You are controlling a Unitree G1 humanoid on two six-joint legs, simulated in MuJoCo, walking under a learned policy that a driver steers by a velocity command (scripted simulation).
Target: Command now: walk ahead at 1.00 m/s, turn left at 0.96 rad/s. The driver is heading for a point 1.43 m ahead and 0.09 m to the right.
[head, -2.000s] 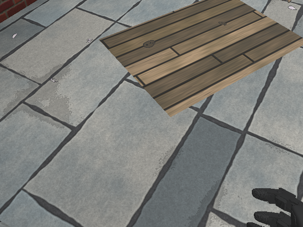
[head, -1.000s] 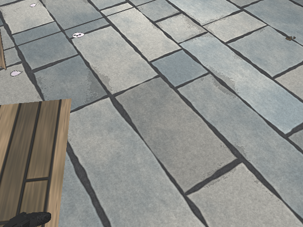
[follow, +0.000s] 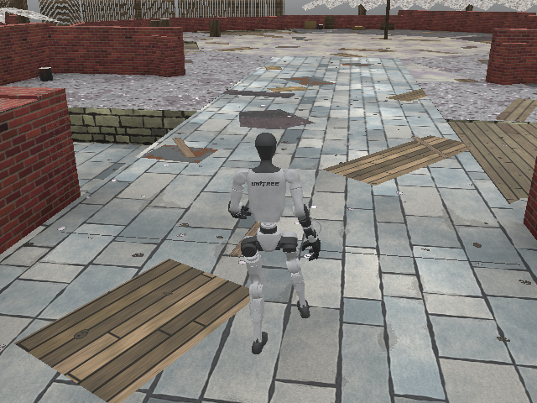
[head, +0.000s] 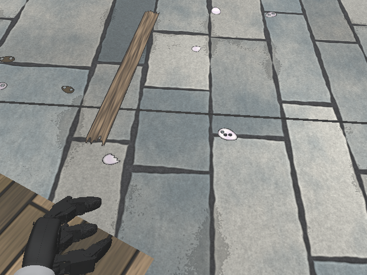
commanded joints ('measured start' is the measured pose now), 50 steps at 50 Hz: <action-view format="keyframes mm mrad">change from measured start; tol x64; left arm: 1 -83 91 41 -80 -34 -14 -5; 50 383 217 83 84 -61 112 -64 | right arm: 1 -50 -177 -58 -62 14 -7 -18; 50 -233 -344 -88 -28 -19 -14 -5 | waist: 1 20 103 -9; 50 288 124 -70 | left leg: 1 -284 136 -210 -142 -3 82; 9 -817 160 65 1066 -71 -75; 28 -101 107 251 132 246 -55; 32 546 554 -617 -178 -484 61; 50 156 416 485 79 1378 -66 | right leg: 1 344 95 -91 -156 127 31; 8 1158 -368 837 -413 -982 -267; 28 637 -153 -107 -262 706 -196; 31 2 57 -13 675 -455 -132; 50 349 101 -394 165 -72 -230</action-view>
